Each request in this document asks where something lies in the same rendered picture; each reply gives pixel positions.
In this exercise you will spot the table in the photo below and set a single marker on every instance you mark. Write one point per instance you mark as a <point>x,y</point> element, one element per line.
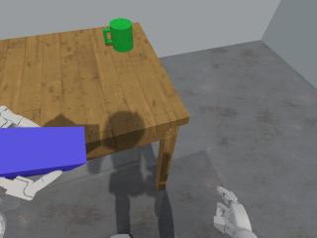
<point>74,79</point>

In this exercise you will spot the sponge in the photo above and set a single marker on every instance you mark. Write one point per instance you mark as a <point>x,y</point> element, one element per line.
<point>34,151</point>

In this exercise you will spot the left robot hand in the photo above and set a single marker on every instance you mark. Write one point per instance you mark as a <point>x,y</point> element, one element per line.
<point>23,187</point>

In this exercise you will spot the right robot hand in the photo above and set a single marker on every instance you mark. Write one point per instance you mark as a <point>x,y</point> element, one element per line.
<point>231,220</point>

